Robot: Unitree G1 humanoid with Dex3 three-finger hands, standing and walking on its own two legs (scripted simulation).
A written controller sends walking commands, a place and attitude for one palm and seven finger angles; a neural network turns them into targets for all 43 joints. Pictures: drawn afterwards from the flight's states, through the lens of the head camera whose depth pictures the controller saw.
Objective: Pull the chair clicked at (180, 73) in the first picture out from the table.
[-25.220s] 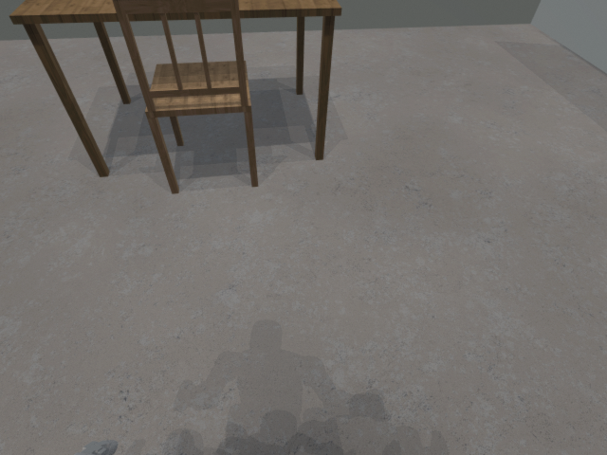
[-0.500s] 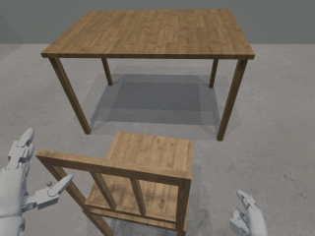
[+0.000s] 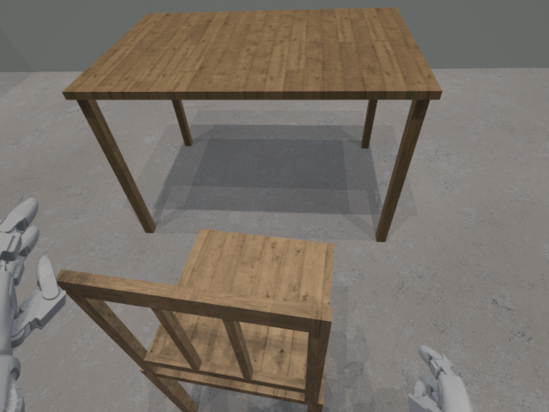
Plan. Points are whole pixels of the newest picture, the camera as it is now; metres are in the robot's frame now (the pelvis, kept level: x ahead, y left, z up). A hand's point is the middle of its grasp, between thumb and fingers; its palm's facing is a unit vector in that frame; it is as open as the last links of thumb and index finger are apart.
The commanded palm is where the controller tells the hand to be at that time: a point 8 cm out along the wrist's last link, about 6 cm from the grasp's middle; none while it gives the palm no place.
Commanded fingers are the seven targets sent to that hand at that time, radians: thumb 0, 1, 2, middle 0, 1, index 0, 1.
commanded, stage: draw the hand back to the body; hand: left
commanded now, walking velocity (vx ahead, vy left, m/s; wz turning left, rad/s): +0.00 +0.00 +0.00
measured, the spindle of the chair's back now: (180, 339) +0.25 +0.21 -0.10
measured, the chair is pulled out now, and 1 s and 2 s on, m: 0.60 0.60 0.60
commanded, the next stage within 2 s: step back with the hand held close in 0.06 s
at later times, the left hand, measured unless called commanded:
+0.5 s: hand (52, 316) +0.17 +0.26 +0.15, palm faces +0.34 -0.78 -0.53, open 7.4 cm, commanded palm +0.11 +0.31 +0.18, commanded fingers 0.00 0.90 0.90 -0.20 -0.30 -0.20 -0.30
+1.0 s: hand out of the picture +0.09 +0.28 +0.16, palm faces +0.46 -0.74 -0.49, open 7.4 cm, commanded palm +0.03 +0.31 +0.18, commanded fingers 0.00 0.90 0.90 -0.20 -0.30 -0.20 -0.30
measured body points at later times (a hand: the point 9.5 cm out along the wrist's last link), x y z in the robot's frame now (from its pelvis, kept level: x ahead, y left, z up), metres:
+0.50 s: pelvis -0.04 +0.01 +0.00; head -0.01 -0.01 +0.45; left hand +0.15 +0.30 +0.18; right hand +0.14 -0.23 -0.09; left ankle -0.03 +0.13 -0.74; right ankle -0.04 -0.13 -0.74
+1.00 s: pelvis -0.11 +0.01 -0.01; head -0.09 +0.02 +0.44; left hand +0.06 +0.32 +0.19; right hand +0.06 -0.22 -0.09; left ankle -0.03 +0.13 -0.74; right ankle -0.04 -0.13 -0.74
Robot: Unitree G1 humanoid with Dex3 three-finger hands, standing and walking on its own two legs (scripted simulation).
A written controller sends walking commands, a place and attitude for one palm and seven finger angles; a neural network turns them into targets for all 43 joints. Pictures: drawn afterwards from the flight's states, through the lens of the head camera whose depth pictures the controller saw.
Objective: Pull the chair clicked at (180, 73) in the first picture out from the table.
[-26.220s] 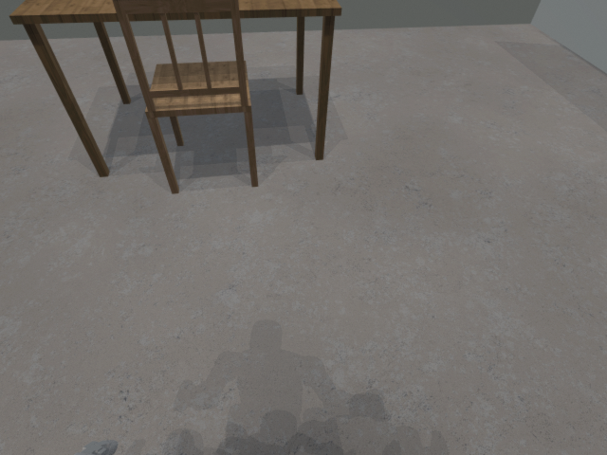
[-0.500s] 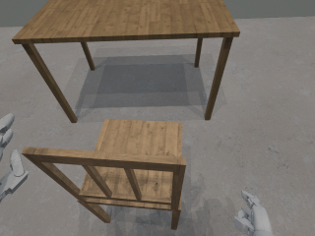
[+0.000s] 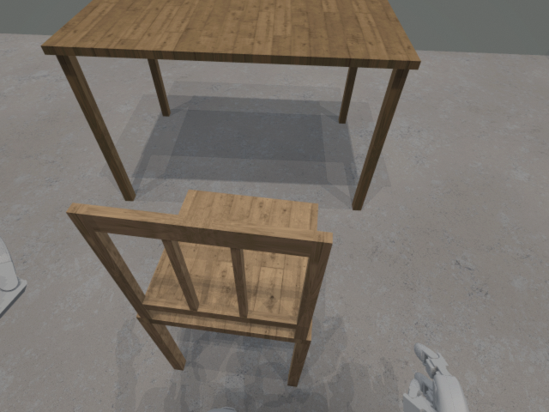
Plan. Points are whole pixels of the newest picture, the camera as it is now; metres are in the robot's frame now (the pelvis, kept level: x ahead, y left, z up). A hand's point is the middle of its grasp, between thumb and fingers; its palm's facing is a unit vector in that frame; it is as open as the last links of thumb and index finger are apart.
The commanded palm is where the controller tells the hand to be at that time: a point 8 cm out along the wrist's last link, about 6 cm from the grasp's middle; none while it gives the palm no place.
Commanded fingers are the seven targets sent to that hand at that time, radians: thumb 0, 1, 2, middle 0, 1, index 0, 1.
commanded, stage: step back with the hand held close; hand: left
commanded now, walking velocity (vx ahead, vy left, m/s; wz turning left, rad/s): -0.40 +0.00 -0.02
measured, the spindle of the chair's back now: (183, 276) +0.36 +0.20 -0.09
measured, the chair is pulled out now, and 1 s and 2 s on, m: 0.60 0.60 0.60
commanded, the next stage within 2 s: stop stepping back and stand still in 0.76 s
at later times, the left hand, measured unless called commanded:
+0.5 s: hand (18, 307) +0.17 +0.25 +0.19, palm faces +0.40 -0.77 -0.50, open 7.4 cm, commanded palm +0.11 +0.29 +0.19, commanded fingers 0.00 0.90 0.90 -0.20 -0.30 -0.20 -0.30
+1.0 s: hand out of the picture +0.09 +0.23 +0.19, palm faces +0.31 -0.77 -0.56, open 7.4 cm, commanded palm +0.04 +0.27 +0.19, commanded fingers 0.00 0.90 0.90 -0.20 -0.30 -0.20 -0.30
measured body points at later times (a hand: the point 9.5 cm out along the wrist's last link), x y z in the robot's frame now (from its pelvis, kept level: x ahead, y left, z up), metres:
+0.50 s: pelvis -0.04 -0.01 +0.00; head +0.01 +0.00 +0.45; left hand +0.15 +0.29 +0.21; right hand +0.14 -0.23 -0.09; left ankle +0.07 +0.12 -0.72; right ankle -0.03 -0.14 -0.72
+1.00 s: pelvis -0.12 -0.02 +0.01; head -0.09 -0.02 +0.46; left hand +0.07 +0.27 +0.22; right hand +0.05 -0.25 -0.08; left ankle -0.04 +0.12 -0.72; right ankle -0.12 -0.16 -0.73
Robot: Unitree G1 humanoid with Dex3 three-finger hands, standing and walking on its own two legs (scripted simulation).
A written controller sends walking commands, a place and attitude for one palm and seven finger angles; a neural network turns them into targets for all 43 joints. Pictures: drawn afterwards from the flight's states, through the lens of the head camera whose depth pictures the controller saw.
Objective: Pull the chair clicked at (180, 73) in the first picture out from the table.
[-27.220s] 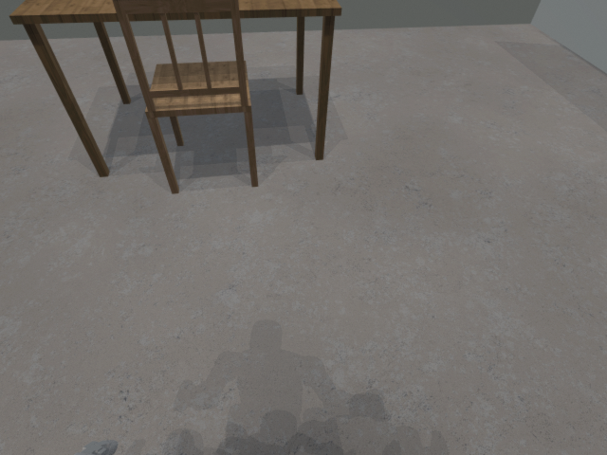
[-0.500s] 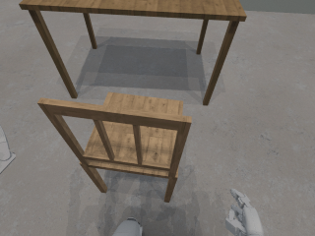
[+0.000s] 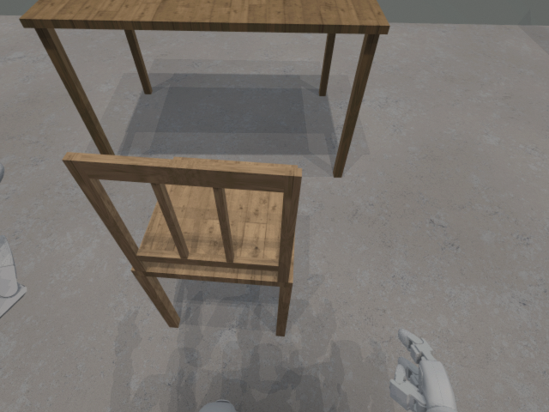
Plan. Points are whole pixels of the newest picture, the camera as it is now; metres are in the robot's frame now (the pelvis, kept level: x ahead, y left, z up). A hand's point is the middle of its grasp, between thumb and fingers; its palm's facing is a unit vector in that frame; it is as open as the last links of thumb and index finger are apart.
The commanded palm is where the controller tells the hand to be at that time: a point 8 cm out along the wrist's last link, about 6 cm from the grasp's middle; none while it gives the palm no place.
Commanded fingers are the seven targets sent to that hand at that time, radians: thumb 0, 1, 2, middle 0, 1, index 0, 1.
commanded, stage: stop stepping back and stand still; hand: left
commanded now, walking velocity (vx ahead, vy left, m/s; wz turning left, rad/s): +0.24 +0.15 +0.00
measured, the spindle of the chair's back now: (172, 223) +0.47 +0.24 -0.10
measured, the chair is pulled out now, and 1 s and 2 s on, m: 0.60 0.60 0.60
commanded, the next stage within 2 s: let the arm hang, fingers relaxed in 1.18 s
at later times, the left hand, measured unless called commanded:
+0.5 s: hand out of the picture +0.14 +0.29 +0.17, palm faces +0.46 -0.76 -0.45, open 7.4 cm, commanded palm +0.09 +0.32 +0.18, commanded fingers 0.00 0.90 0.90 -0.20 -0.30 -0.20 -0.30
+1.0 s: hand (13, 291) +0.20 +0.27 +0.16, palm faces +0.40 -0.79 -0.46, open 7.4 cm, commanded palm +0.14 +0.31 +0.18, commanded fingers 0.00 0.90 0.90 -0.20 -0.30 -0.20 -0.30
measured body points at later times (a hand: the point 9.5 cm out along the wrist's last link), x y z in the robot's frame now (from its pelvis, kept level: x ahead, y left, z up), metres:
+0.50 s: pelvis -0.04 +0.01 +0.01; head -0.05 +0.02 +0.46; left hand +0.11 +0.32 +0.19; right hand +0.11 -0.22 -0.08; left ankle +0.00 +0.12 -0.73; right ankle +0.01 -0.13 -0.73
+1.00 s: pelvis +0.01 +0.01 +0.01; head +0.02 +0.02 +0.46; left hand +0.17 +0.31 +0.19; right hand +0.18 -0.23 -0.06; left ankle +0.00 +0.12 -0.73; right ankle +0.01 -0.13 -0.73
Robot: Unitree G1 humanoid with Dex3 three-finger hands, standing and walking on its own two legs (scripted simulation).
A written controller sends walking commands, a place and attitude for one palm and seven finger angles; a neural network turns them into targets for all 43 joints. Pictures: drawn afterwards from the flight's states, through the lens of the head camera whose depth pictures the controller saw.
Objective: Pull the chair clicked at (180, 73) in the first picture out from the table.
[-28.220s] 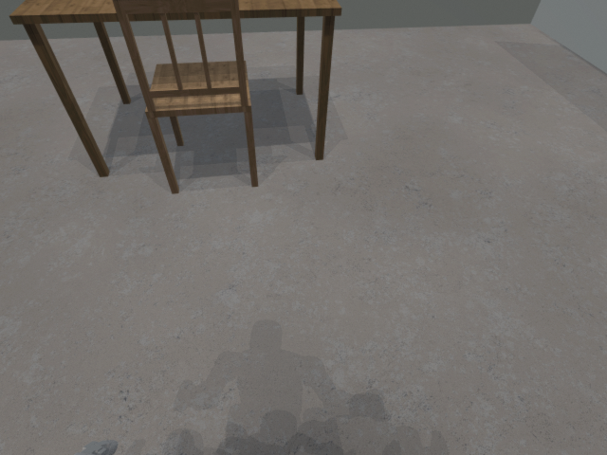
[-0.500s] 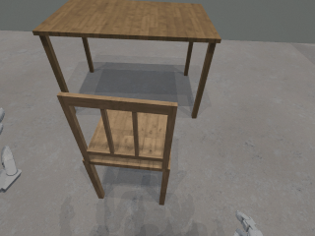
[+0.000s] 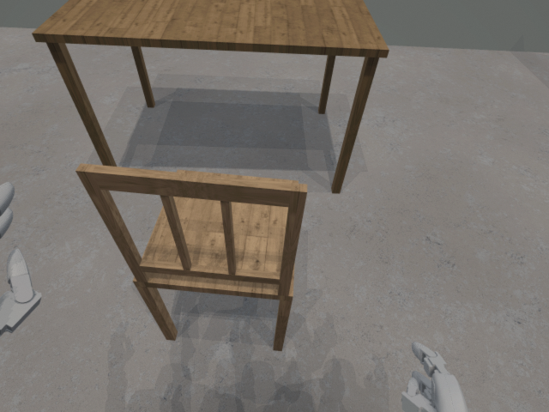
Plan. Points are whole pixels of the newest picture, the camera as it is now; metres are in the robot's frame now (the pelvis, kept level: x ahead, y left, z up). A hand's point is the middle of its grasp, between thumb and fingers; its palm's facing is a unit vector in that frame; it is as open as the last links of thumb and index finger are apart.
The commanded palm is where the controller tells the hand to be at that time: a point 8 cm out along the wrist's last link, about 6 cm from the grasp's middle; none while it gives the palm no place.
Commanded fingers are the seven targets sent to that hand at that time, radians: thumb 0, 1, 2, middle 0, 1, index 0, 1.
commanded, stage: stop stepping back and stand still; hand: left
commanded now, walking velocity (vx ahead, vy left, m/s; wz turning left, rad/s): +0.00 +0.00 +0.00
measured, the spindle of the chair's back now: (178, 234) +0.47 +0.22 -0.11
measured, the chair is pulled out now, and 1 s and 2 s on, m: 0.60 0.60 0.60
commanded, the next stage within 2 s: let the arm hang, fingers relaxed in 0.18 s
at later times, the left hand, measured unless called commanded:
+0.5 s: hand out of the picture +0.11 +0.18 -0.14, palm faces +0.03 -0.97 -0.24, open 7.4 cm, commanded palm none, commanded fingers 0.00 0.90 0.90 -0.20 -0.30 -0.20 -0.30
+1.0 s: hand out of the picture -0.05 +0.16 -0.18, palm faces +0.04 -0.97 -0.22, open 7.3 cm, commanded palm none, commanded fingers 0.00 0.90 0.90 -0.20 -0.30 -0.20 -0.30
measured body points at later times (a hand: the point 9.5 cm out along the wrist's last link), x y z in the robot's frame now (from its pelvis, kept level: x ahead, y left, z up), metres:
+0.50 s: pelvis -0.01 +0.00 -0.01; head -0.01 -0.01 +0.44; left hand +0.11 +0.24 -0.12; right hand +0.10 -0.23 -0.14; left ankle -0.01 +0.11 -0.74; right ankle +0.00 -0.14 -0.74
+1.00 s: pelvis -0.02 -0.02 -0.01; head -0.01 -0.02 +0.44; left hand -0.05 +0.22 -0.16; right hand -0.06 -0.22 -0.17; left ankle -0.01 +0.11 -0.74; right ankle +0.00 -0.14 -0.74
